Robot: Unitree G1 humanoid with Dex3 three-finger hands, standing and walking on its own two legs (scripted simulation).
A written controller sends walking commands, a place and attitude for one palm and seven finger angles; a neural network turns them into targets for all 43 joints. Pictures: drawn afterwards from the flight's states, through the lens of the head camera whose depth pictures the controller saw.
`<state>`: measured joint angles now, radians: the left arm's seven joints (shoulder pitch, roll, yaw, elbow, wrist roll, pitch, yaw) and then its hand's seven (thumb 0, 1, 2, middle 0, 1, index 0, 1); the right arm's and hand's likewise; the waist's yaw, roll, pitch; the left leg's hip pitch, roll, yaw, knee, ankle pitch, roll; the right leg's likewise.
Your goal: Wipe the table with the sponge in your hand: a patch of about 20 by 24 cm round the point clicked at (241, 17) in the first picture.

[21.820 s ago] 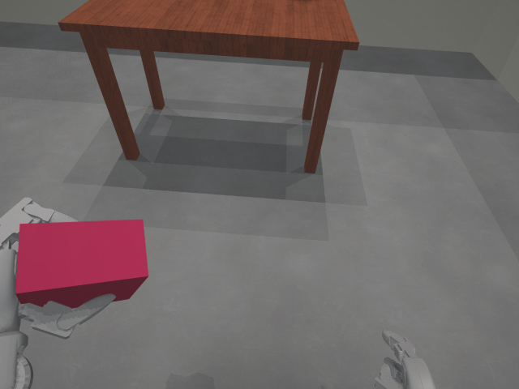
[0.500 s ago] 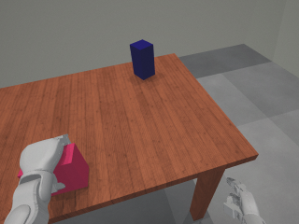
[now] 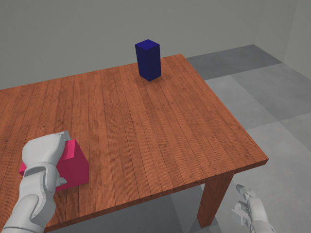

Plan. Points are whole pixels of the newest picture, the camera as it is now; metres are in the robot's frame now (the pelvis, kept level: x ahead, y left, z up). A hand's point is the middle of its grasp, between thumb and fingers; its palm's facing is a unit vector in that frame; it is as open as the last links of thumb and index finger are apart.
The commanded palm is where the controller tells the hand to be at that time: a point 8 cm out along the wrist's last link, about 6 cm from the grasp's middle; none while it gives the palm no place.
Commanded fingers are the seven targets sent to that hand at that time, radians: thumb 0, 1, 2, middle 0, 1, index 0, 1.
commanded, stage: wipe forward along the first lane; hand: left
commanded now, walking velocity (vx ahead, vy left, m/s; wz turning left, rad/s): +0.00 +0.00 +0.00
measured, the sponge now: (61, 171) +0.24 +0.31 +0.03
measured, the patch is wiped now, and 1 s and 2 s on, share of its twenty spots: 0.15 0.30 0.30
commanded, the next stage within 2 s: slide across to the middle lane in 1.34 s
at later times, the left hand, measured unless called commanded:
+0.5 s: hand (59, 143) +0.30 +0.33 +0.07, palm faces -0.07 -0.03 -1.00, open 10.5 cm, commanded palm +0.27 +0.32 +0.11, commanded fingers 0.00 0.10 1.30 -1.20 -1.60 -1.20 -1.60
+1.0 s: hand (57, 133) +0.33 +0.35 +0.07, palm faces -0.08 -0.03 -1.00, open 10.5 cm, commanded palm +0.31 +0.35 +0.11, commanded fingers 0.00 0.10 1.30 -1.20 -1.60 -1.20 -1.60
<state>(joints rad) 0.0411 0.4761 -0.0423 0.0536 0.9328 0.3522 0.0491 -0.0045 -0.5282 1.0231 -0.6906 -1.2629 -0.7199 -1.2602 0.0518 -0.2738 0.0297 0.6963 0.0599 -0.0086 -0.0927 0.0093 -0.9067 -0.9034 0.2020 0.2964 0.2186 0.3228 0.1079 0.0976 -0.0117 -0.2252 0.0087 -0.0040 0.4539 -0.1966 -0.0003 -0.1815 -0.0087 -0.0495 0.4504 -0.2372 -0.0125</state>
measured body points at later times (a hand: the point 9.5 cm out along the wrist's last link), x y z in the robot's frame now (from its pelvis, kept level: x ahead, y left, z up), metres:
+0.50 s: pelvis +0.02 +0.00 +0.00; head +0.03 -0.04 +0.44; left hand +0.30 +0.33 +0.12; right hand +0.21 -0.24 -0.11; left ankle +0.03 +0.12 -0.74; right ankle +0.01 -0.11 -0.74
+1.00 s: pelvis +0.02 +0.01 +0.00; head +0.04 -0.01 +0.45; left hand +0.33 +0.35 +0.12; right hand +0.20 -0.24 -0.11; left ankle +0.03 +0.12 -0.74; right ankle +0.01 -0.11 -0.74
